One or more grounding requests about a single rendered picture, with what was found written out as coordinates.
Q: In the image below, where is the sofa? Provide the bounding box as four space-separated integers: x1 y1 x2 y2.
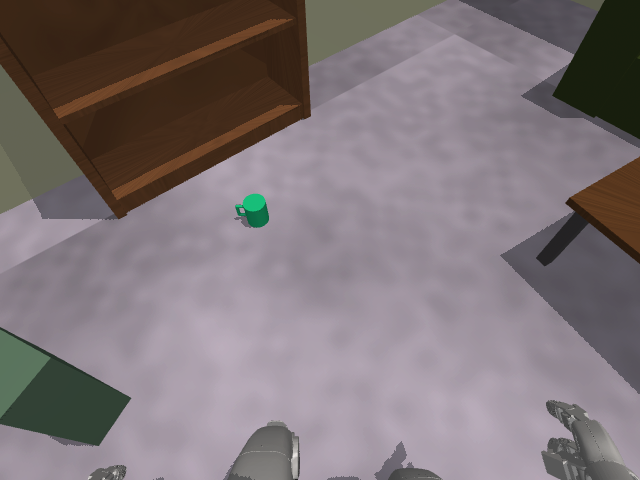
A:
552 0 640 139

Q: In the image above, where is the right robot arm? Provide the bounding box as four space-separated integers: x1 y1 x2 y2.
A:
584 461 640 480

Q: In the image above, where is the bookshelf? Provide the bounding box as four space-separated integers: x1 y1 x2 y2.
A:
0 0 311 219

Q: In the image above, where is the coffee table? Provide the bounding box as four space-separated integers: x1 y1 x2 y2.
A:
536 157 640 266

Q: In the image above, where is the right robot hand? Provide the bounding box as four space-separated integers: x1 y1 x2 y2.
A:
541 400 626 480

